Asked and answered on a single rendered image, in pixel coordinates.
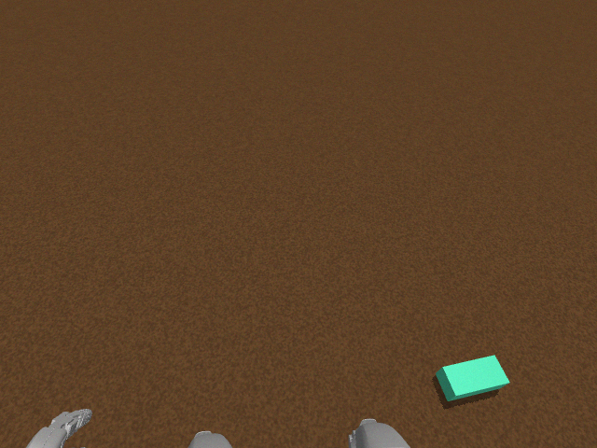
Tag carton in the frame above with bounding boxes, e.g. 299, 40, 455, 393
436, 355, 509, 401

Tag left robot hand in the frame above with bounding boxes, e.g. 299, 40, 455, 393
26, 409, 92, 448

